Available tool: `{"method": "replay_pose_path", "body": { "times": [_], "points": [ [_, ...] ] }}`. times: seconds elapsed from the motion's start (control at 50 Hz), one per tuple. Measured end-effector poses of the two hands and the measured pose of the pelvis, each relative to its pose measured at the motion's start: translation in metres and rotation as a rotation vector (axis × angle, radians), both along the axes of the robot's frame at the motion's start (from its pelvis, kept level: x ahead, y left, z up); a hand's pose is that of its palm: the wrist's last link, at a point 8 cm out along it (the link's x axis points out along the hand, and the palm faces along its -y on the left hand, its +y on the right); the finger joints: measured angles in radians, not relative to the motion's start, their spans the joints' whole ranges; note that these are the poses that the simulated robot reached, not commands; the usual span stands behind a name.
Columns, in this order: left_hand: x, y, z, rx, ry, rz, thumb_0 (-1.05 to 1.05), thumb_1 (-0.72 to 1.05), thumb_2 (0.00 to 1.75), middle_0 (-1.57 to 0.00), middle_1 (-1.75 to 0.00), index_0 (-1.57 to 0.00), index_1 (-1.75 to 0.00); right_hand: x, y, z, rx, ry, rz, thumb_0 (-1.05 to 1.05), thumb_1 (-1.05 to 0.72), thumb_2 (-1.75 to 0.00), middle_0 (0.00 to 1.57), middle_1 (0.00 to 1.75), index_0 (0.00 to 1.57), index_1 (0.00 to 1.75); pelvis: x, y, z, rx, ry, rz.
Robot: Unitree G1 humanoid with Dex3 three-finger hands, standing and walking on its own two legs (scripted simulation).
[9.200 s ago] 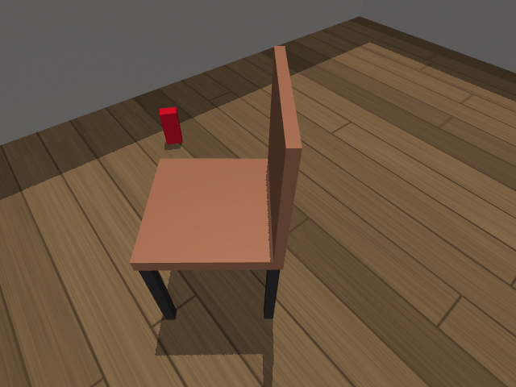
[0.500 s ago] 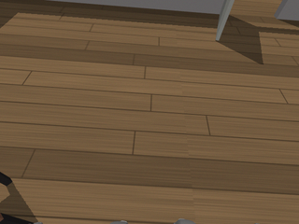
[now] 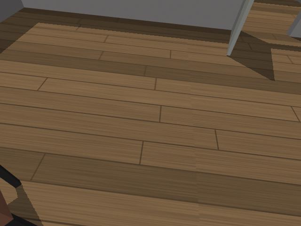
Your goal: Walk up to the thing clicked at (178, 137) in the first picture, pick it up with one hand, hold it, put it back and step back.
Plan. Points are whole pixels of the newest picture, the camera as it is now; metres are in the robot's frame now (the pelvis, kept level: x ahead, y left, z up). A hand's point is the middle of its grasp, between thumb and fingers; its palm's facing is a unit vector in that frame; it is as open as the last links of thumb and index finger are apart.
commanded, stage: walk up
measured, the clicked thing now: out of the picture +0.53 +1.71 -0.66
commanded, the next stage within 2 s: stand in 0.58 s
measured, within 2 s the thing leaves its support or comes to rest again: neither
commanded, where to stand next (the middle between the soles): +0.08 -0.04 m, yaw -1 degrees
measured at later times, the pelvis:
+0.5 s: pelvis +0.02 -0.01 +0.01, yaw +1 degrees
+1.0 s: pelvis +0.01 -0.02 +0.01, yaw +0 degrees
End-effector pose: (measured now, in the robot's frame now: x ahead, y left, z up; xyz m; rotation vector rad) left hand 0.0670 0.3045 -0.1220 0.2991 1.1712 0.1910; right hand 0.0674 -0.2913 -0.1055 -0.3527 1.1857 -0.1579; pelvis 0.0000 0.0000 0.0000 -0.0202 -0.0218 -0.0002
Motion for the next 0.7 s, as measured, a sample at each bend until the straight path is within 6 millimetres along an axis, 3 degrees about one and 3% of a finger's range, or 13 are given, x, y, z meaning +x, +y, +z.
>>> {"method": "replay_pose_path", "body": {
  "times": [0.22, 0.34, 0.46, 0.7],
  "points": [
    [0.012, -0.011, 0.004, -0.008, 0.021, 0.017, 0.0, 0.9, 0.9, -0.21, -0.3, -0.2, -0.3, 0.047, -0.01, 0.011, -0.016, -0.069, 0.001, 0.01, -0.9, -0.9, 0.2, 0.3, 0.21, 0.3, 0.012, -0.005, 0.007, 0.006, -0.006, 0.009],
    [0.019, -0.011, 0.011, 0.01, 0.012, 0.022, 0.0, 0.9, 0.9, -0.21, -0.3, -0.2, -0.3, 0.062, -0.01, 0.01, 0.002, -0.082, 0.006, 0.01, -0.9, -0.9, 0.2, 0.3, 0.21, 0.3, 0.014, -0.008, 0.009, 0.009, -0.008, 0.014],
    [0.02, -0.011, 0.016, 0.021, 0.014, 0.033, 0.0, 0.9, 0.9, -0.21, -0.3, -0.2, -0.3, 0.06, -0.009, 0.006, 0.018, -0.06, 0.003, 0.01, -0.9, -0.9, 0.2, 0.3, 0.21, 0.3, 0.015, -0.012, 0.011, 0.011, -0.012, 0.019],
    [0.013, -0.02, 0.013, 0.019, 0.062, 0.032, 0.0, 0.9, 0.9, -0.21, -0.3, -0.2, -0.3, 0.034, -0.016, 0.001, 0.021, 0.011, -0.034, 0.01, -0.9, -0.9, 0.2, 0.3, 0.21, 0.3, 0.014, -0.017, 0.013, 0.015, -0.011, 0.01]
  ]
}}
